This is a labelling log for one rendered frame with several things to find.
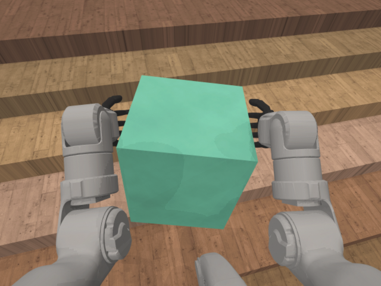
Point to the right robot forearm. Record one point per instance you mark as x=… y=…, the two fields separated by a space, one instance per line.
x=293 y=139

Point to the robot left hand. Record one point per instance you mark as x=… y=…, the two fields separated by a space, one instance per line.
x=108 y=104

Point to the right robot upper arm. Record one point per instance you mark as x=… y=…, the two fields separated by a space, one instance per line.
x=309 y=244

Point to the robot right thigh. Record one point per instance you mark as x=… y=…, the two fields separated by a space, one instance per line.
x=212 y=269

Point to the left robot forearm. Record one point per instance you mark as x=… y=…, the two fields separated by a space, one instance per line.
x=88 y=132

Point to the robot right hand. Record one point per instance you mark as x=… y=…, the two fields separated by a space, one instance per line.
x=263 y=107

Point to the carton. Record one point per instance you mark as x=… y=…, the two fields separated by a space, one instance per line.
x=186 y=152

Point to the left robot upper arm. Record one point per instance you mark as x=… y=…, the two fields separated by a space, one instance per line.
x=89 y=243

